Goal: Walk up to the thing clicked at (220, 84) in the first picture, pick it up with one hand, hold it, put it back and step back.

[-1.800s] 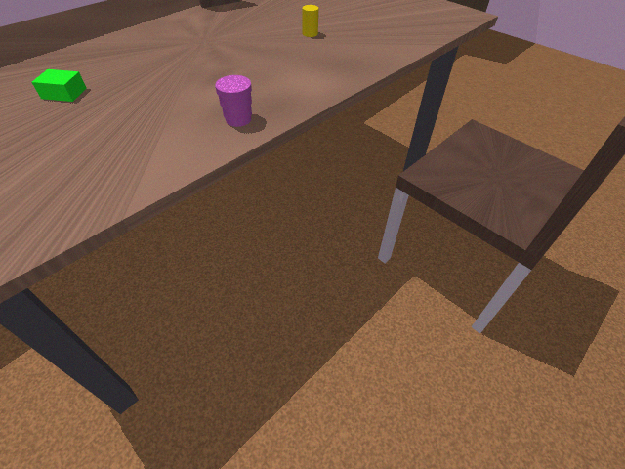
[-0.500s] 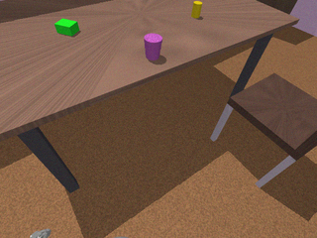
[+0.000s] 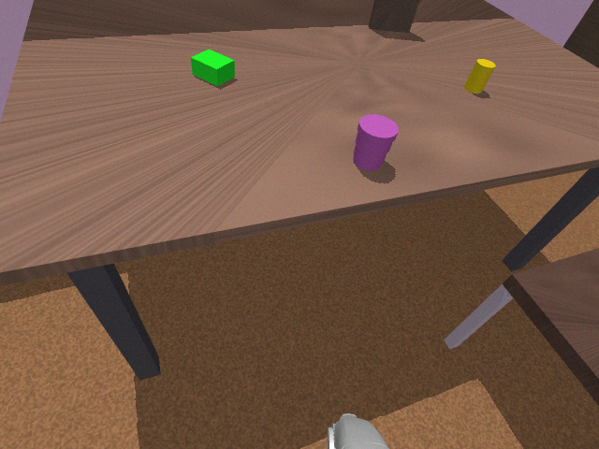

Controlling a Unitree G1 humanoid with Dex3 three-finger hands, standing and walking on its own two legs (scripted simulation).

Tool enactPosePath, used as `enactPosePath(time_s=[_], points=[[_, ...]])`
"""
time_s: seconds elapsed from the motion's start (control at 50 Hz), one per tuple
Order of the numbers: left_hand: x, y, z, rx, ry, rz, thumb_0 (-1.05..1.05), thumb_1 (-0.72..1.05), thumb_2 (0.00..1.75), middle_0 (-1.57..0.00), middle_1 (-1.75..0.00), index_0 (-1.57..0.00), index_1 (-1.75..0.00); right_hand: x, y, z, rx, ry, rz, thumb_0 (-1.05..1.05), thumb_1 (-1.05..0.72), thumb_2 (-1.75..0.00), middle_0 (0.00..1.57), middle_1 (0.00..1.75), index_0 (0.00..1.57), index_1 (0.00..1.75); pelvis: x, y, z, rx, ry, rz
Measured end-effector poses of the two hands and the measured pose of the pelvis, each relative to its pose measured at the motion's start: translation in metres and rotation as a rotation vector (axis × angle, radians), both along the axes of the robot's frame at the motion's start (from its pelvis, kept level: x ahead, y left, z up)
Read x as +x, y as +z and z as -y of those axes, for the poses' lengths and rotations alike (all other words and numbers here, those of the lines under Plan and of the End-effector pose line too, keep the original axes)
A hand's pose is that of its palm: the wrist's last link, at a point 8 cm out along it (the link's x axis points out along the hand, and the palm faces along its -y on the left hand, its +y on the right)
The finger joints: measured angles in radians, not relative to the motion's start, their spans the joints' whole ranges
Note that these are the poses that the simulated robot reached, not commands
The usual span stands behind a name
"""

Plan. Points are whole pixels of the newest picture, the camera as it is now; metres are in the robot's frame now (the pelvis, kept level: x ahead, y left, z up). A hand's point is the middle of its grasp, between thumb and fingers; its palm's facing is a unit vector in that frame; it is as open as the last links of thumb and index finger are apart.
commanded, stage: walk up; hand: right
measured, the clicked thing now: (372, 144) +0.66 -0.15 +0.03
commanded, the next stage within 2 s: none
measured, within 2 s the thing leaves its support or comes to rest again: neither
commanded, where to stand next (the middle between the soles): +0.21 -0.15 m, yaw +18 degrees
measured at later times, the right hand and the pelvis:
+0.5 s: hand (524, 371) +0.27 -0.41 -0.13, palm faces -0.26 +0.84 -0.47, open 7.4 cm; pelvis +0.13 -0.15 +0.00, yaw +11 degrees
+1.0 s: hand (524, 343) +0.33 -0.45 -0.16, palm faces -0.32 +0.88 -0.37, open 7.4 cm; pelvis +0.14 -0.22 -0.01, yaw +18 degrees
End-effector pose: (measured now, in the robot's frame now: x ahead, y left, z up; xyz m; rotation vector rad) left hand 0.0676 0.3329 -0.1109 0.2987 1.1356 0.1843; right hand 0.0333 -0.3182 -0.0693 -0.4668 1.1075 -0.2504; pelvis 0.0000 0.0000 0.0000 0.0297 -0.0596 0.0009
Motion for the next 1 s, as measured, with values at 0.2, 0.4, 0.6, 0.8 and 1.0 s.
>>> enactPosePath(time_s=[0.2, 0.4, 0.6, 0.8, 1.0], points=[[0.037, 0.010, 0.088, 0.065, 0.087, 0.053, 0.01, 0.91, 0.89, -0.20, -0.30, -0.20, -0.30, 0.108, -0.035, 0.103, -0.046, 0.090, -0.035, 0.00, -0.90, -0.90, 0.21, 0.30, 0.20, 0.30, 0.059, -0.018, 0.088, -0.009, 0.096, -0.024], [0.031, 0.021, 0.162, 0.024, 0.163, -0.018, 0.01, 0.90, 0.89, -0.20, -0.30, -0.20, -0.30, 0.206, -0.012, 0.130, 0.002, 0.216, -0.002, 0.00, -0.91, -0.90, 0.20, 0.30, 0.20, 0.30, 0.105, 0.007, 0.137, -0.015, 0.156, -0.033], [0.045, -0.024, 0.196, -0.010, 0.243, -0.057, 0.01, 0.90, 0.89, -0.20, -0.30, -0.20, -0.30, 0.263, -0.030, 0.127, 0.023, 0.281, 0.025, 0.00, -0.91, -0.90, 0.20, 0.30, 0.20, 0.30, 0.137, -0.018, 0.164, -0.008, 0.224, -0.007], [0.072, -0.002, 0.216, 0.059, 0.237, 0.018, 0.01, 0.91, 0.89, -0.20, -0.30, -0.20, -0.30, 0.288, -0.039, 0.148, 0.100, 0.317, 0.060, 0.00, -0.90, -0.90, 0.21, 0.30, 0.20, 0.30, 0.140, -0.016, 0.203, -0.039, 0.262, -0.018], [-0.002, 0.042, 0.218, 0.247, 0.322, -0.086, 0.00, 0.90, 0.89, -0.20, -0.30, -0.21, -0.30, 0.301, -0.050, 0.180, 0.128, 0.316, 0.000, 0.00, -0.91, -0.90, 0.20, 0.30, 0.20, 0.30, 0.135, -0.007, 0.218, -0.016, 0.309, -0.014]])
